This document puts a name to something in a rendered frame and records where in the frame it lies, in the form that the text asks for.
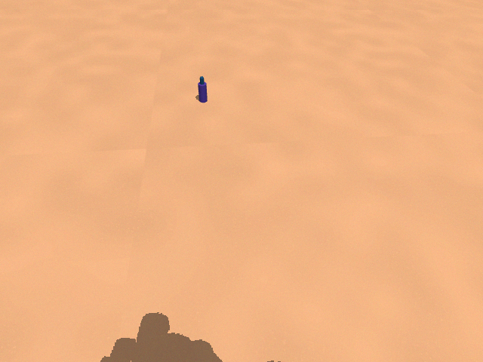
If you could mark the bottle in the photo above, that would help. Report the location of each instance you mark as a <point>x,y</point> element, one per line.
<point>202,90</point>

